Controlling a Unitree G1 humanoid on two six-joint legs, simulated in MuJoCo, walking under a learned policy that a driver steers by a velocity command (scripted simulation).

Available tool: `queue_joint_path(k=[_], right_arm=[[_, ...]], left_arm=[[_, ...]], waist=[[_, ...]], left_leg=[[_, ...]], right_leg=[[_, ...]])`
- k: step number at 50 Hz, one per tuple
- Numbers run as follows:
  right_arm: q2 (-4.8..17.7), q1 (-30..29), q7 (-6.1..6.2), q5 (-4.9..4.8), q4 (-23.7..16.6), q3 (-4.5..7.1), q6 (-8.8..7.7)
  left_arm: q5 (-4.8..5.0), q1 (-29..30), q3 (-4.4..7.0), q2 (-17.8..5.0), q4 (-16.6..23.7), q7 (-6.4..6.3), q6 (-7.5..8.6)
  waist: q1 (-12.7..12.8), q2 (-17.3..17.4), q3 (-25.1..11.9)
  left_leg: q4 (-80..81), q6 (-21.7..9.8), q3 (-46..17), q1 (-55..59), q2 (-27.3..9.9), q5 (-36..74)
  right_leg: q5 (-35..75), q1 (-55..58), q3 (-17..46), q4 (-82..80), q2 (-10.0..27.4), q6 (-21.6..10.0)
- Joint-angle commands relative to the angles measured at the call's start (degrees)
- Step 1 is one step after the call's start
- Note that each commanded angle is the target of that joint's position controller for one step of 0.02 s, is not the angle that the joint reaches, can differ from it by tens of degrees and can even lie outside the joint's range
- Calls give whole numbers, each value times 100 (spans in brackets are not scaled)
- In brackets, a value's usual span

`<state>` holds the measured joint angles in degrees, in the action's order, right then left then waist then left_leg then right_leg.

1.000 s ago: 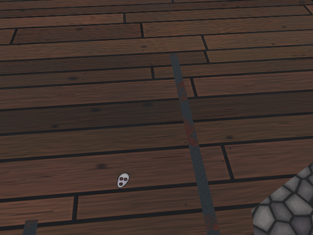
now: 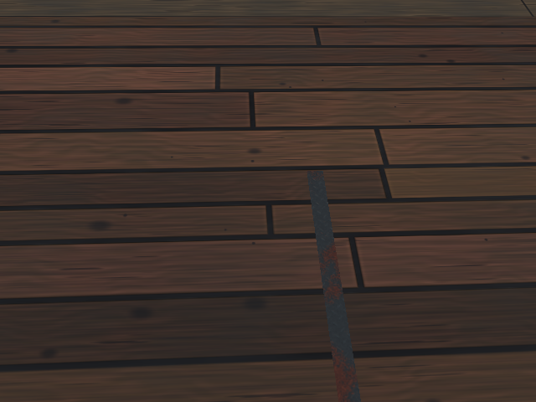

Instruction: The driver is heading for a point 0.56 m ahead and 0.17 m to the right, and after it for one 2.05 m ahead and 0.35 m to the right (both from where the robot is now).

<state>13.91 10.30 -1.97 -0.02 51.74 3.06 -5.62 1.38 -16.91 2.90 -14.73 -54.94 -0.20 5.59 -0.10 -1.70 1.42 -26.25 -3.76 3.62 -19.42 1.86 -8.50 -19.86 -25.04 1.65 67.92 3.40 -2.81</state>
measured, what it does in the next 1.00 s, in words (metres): walks ahead, turning right: right foot, then left foot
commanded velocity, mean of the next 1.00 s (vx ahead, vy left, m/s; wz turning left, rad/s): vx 0.40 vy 0.00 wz -0.38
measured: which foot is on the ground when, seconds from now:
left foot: down 0.00-0.44, up 0.46-0.88, down 0.90-1.00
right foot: up 0.00-0.42, down 0.44-0.90, up 0.92-1.00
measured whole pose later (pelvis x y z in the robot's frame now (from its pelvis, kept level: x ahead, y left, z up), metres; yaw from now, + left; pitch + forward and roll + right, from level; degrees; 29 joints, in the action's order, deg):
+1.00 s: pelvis +0.50 -0.08 -0.01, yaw -26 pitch +3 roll +0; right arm 14.1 2.4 0.9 1.2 42.7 2.6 -3.5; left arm 1.1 -14.8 4.4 -17.4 -42.4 -2.1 -0.6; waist 2.4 -1.5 2.0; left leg -28.4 -1.6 -0.3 -25.8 1.3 -5.4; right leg -32.8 -24.3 7.2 64.7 -6.0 1.7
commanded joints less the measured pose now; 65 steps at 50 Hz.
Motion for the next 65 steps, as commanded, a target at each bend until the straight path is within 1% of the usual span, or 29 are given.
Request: queue_joint_path(k=[1,6,10,16,19,21,22,23,24,25,26,27,29,32,37,40,43,44,45,46,47,48,49,52,58,61,63,64,65], right_arm=[[462,103,-19,47,-145,73,-97],[746,634,153,23,100,129,-78],[828,871,229,2,202,130,-46],[855,1253,266,-13,470,174,66],[1027,979,312,-40,381,233,154],[1079,776,361,-38,264,238,246],[997,798,391,21,106,180,228],[156,1357,258,155,-94,-101,43],[574,986,166,-26,-85,-20,-212],[868,446,120,-213,-292,60,-356],[853,160,146,-196,-375,47,-412],[852,35,191,-76,-375,97,-394],[807,172,223,9,-437,159,-229],[650,-46,298,94,-594,159,-64],[434,-883,280,66,-923,85,-10],[581,-1167,244,24,-1114,113,31],[864,-826,217,60,-1078,204,-51],[928,-508,230,107,-1011,230,-100],[1224,-53,277,230,-993,286,-113],[1335,75,317,339,-1065,260,-31],[1267,195,289,122,-1018,293,83],[872,-120,307,56,-1202,206,150],[680,-353,329,77,-1255,133,236],[803,-747,359,183,-1249,128,390],[909,-568,368,104,-1077,175,425],[833,-530,243,18,-961,115,450],[745,-522,158,-70,-856,46,463],[658,-246,119,-97,-744,2,442],[482,-142,56,6,-782,-69,400]], left_arm=[[-39,-282,134,-292,274,-63,-60],[-119,596,180,-314,594,-81,-115],[-56,1252,111,-166,753,26,-78],[16,2026,41,-167,1158,243,-74],[-8,1804,101,-332,1263,349,-65],[-24,520,341,-722,976,340,-90],[-41,-469,531,-1209,785,264,-118],[-5,-735,624,-1722,761,238,-114],[-23,-880,473,-1236,778,220,-104],[-62,-594,406,-981,827,194,-84],[-66,-163,357,-837,960,187,-68],[-92,211,303,-674,1071,198,-67],[-133,459,253,-570,1197,175,-62],[-111,329,324,-882,1228,61,-59],[-34,-57,380,-983,1183,-95,-277],[-11,-143,375,-919,1171,-152,-387],[-35,163,368,-847,1358,-241,-453],[-35,317,336,-752,1460,-240,-463],[-114,316,238,-458,1628,-225,-440],[-142,-805,168,-156,1541,-213,-414],[-45,-1409,214,-702,1482,-161,-423],[25,-910,339,-1116,1426,-180,-524],[11,-361,390,-1217,1504,-219,-652],[-18,-142,364,-861,1659,-246,-882],[-134,146,184,-421,1881,-211,-791],[-177,101,143,-406,1744,-149,-767],[-203,-141,147,-373,1560,-94,-750],[-241,-104,178,-555,1600,-95,-746],[-310,-191,252,-992,1684,-144,-752]], waist=[[126,671,-324],[0,455,-3],[-218,505,109],[-453,426,396],[-196,620,131],[496,608,-643],[853,91,-1232],[387,-1360,-1861],[633,-926,-2262],[663,-724,-1504],[483,-127,-1077],[255,225,-714],[-70,84,-563],[-145,2,-256],[160,-341,-448],[221,-450,-491],[-25,-553,-588],[-211,-471,-727],[-304,101,-1347],[158,1511,-1920],[253,1851,-2434],[80,1131,-1891],[-4,709,-1383],[152,876,-583],[24,894,-912],[12,1007,-841],[216,953,-662],[199,868,-617],[101,192,-708]], left_leg=[[1729,-936,-1593,750,-1432,436],[1964,-959,-1122,1014,-1397,1140],[2046,-730,-592,1293,-1282,1038],[1710,-610,-195,2508,-1719,1395],[940,-424,95,2730,-1780,3355],[-835,-168,461,2384,-1481,4793],[-2563,60,558,1033,-1232,3514],[-4714,443,236,-1613,9,-1228],[-5425,322,-866,-2357,37,-2245],[-5422,174,-953,-2795,-281,-1830],[-5007,116,-902,-2610,-544,-1351],[-4497,154,-854,-2255,-710,-1108],[-3920,261,-881,-1618,-861,-955],[-3012,574,-658,-1505,-714,-581],[-1035,649,-487,-754,-87,1134],[-473,629,-713,-676,35,1124],[54,466,-909,-352,-33,858],[483,331,-849,202,-186,1433],[253,-26,-1504,1510,-1096,3006],[-99,-980,-3018,3074,-2507,5283],[47,-1541,-4118,3235,-3169,4001],[264,-1350,-3586,2742,-2706,2664],[416,-1042,-2808,2123,-2279,1781],[1026,-833,-1570,497,-1552,766],[1138,-1128,-1052,592,-1646,1106],[1108,-1022,-1071,391,-1510,269],[857,-729,-1026,-16,-1302,-336],[733,-369,-1033,-345,-1149,-584],[73,71,-791,-722,-809,-1087]], right_leg=[[541,-798,205,-150,539,-9],[1764,-1606,145,-1491,584,219],[2701,-1456,-54,-2735,388,183],[2162,-1835,-88,-3405,186,-77],[1395,-1122,-478,-3471,-130,-328],[1416,709,-800,-3717,-643,-599],[1525,2486,341,-3787,-6,-952],[671,4599,3496,-4331,1431,-2046],[365,4957,4443,-5030,1616,-2058],[757,4443,3588,-5052,1399,-1748],[1283,3595,2864,-5096,1164,-1570],[1874,2718,2361,-5211,969,-1459],[2300,1873,1994,-5471,736,-1430],[3607,1177,1438,-5517,561,-1426],[4040,844,943,-4969,23,-802],[3315,1197,1461,-4619,138,-666],[2926,1608,2064,-3951,182,-558],[2676,1522,2006,-3453,-72,-395],[1659,913,1628,-2229,-479,-142],[-2230,-446,1046,-789,-1318,196],[-2344,-964,937,236,-887,352],[-1776,-1275,826,657,-618,546],[-1320,-1362,604,669,-457,652],[-593,-748,229,326,-257,716],[-339,55,52,-1454,-120,605],[-25,792,-90,-2700,-204,469],[831,1697,-293,-4164,-393,296],[1065,2191,-87,-4543,-254,137],[1525,2572,862,-4696,667,-146]])
Velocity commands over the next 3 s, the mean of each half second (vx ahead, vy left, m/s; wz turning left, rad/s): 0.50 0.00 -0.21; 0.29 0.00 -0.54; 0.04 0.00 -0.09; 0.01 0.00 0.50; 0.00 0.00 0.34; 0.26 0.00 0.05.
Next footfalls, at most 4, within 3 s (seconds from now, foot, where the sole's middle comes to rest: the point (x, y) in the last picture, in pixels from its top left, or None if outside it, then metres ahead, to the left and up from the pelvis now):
0.44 right None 0.40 -0.16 -0.77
0.90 left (287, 325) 0.68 -0.04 -0.77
1.30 right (369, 396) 0.49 -0.24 -0.77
1.64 left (274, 351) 0.60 -0.01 -0.77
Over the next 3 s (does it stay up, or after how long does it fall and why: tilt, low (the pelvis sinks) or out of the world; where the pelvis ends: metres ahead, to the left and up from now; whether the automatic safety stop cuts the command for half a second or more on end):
stays up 0.63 -0.12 0.01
